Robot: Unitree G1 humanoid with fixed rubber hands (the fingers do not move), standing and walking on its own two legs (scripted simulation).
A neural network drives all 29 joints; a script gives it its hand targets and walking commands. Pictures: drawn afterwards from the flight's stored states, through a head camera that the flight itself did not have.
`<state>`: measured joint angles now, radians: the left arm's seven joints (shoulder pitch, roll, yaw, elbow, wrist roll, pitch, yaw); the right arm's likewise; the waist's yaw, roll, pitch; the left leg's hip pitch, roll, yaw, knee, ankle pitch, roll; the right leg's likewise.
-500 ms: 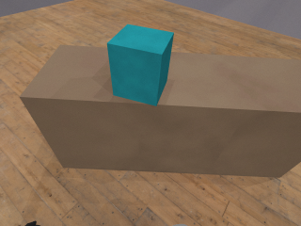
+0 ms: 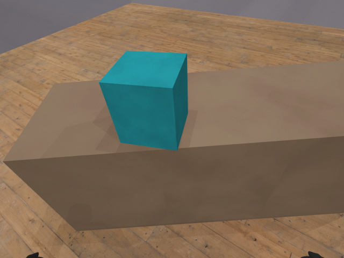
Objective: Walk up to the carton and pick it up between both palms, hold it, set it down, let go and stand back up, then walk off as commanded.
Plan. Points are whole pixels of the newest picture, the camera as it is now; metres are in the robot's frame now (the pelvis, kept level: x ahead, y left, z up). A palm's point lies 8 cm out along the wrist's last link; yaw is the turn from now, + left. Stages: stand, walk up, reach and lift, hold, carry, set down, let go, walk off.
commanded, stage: walk up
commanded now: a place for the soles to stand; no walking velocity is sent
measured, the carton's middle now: (151, 100) +0.62 +0.07 +0.05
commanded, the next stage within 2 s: none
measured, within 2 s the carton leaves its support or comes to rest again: neither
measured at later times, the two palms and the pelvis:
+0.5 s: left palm out of the picture +0.20 +0.47 -0.05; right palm out of the picture +0.14 -0.19 -0.01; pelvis +0.07 +0.15 +0.02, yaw -4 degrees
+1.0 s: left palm out of the picture +0.24 +0.46 -0.03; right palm out of the picture +0.12 -0.19 -0.04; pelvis +0.07 +0.15 +0.02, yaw -10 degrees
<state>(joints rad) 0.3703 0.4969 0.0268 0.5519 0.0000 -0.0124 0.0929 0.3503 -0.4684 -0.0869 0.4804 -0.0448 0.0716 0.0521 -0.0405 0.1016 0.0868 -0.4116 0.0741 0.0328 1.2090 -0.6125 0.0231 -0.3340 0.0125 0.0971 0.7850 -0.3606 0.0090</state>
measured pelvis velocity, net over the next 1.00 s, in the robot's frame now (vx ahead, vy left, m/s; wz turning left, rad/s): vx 0.07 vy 0.15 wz -0.17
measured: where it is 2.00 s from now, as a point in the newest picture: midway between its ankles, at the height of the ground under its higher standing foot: outside the picture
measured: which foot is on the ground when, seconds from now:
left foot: up 0.00-0.18, down 0.20-1.00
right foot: down 0.00-0.20, up 0.22-0.84, down 0.86-1.00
